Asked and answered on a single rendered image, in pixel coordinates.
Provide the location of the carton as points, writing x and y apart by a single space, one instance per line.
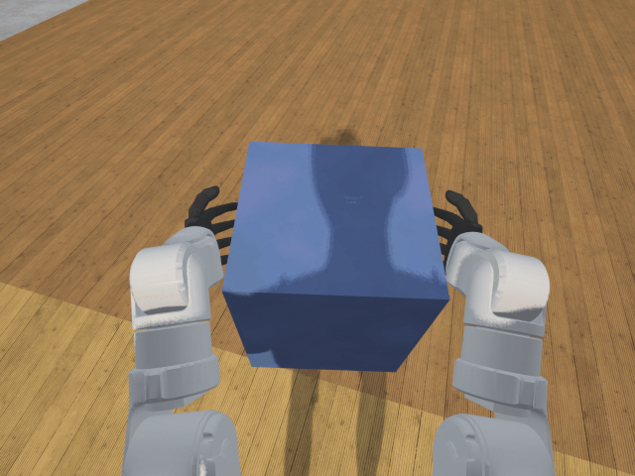
335 260

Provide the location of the robot right upper arm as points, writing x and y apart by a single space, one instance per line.
468 445

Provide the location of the left robot hand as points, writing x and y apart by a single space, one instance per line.
199 216

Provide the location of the right robot hand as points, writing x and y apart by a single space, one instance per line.
459 226

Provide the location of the robot left upper arm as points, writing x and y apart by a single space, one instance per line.
202 443

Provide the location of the robot right forearm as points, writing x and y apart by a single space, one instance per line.
506 299

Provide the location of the robot left forearm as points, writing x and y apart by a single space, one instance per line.
169 296

